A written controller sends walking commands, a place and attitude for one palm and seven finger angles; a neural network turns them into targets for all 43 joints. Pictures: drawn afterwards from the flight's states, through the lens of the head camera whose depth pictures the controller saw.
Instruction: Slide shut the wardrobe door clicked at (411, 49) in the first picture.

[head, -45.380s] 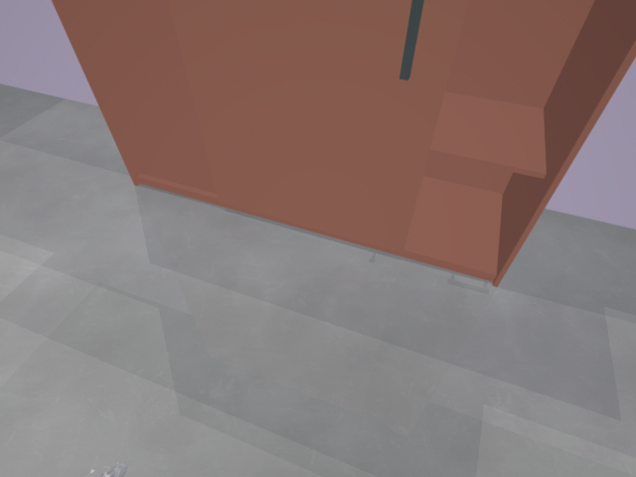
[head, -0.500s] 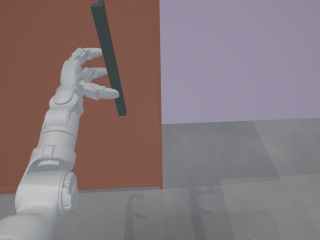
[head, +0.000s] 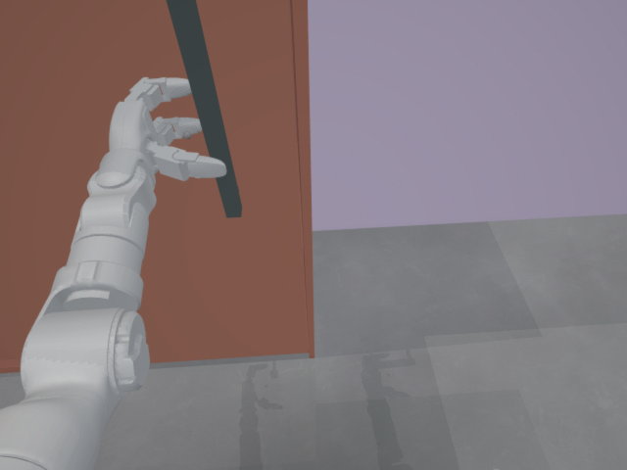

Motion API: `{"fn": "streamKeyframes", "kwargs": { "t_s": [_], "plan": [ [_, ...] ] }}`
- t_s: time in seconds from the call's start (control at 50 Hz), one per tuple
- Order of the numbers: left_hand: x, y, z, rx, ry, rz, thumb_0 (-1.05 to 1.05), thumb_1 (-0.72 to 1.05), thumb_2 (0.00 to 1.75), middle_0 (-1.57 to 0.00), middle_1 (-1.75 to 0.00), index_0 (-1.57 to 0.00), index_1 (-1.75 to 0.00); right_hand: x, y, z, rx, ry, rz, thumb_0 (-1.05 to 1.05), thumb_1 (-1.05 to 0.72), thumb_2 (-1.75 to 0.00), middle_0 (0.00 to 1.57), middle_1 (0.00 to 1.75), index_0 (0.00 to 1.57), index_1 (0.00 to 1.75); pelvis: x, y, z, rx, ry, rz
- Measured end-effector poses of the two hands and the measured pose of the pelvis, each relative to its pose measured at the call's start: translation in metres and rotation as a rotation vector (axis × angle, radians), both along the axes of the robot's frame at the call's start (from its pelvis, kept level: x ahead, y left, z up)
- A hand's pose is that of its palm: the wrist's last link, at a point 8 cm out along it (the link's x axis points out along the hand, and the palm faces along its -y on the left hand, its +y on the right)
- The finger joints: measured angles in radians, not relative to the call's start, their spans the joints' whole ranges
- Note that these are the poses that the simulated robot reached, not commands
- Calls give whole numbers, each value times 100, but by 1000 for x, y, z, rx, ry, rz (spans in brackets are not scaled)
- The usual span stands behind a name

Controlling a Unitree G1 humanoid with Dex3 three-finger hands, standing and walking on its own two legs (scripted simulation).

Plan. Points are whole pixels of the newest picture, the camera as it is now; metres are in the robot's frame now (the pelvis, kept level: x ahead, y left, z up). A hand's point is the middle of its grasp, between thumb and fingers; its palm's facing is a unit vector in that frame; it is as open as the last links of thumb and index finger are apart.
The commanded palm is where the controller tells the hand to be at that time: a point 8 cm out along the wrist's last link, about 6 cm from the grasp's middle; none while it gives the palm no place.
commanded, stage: move the hooked fingers beside the handle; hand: left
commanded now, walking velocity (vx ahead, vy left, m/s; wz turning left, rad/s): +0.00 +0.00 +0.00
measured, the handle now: (215, 120) +0.53 +0.13 +0.17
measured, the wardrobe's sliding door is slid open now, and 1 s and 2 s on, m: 0.00 0.00 0.00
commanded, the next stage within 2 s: feel for the door with the fingertips in 1.36 s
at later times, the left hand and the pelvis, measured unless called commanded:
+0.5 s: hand (171, 138) +0.47 +0.17 +0.19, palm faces +0.08 -1.00 -0.01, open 14.0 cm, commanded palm +0.45 +0.23 +0.19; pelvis +0.01 +0.00 +0.00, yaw +0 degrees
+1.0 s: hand (167, 136) +0.48 +0.18 +0.19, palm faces +0.06 -1.00 +0.00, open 14.0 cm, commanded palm +0.45 +0.24 +0.19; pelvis +0.02 +0.00 +0.00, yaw +0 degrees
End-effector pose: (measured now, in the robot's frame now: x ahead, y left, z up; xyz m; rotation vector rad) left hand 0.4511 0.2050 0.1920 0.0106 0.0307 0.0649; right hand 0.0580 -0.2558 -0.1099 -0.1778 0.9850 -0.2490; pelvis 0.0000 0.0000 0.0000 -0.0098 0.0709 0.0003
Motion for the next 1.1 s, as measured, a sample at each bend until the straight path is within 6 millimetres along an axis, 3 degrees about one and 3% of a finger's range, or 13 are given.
{"fn": "streamKeyframes", "kwargs": {
  "t_s": [0.22, 0.62, 1.1],
  "plan": [
    [1, 10, -4, -3, 2, 7, -1, -50, 30, -30, -120, -30, -119, -6, -4, 0, -4, 32, -33, 1, -90, -90, 21, 30, 20, 30, 9, 0, 1, -3, 0, -9],
    [-5, 26, -3, 4, 13, 11, -1, -50, 30, -30, -120, -30, -119, 38, -1, 7, -8, -48, 22, 1, -90, -90, 21, 30, 20, 30, 13, -1, 0, -5, -3, 7],
    [-4, 31, -4, -8, 5, 9, -1, -50, 30, -30, -120, -30, -119, 16, 0, 2, -5, 5, -19, 1, -90, -90, 21, 30, 20, 30, 16, 2, 0, -6, -2, -5]
  ]
}}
